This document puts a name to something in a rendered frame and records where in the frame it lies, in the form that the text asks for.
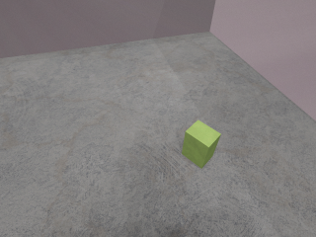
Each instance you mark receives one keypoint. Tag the carton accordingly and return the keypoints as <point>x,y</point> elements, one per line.
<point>200,142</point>

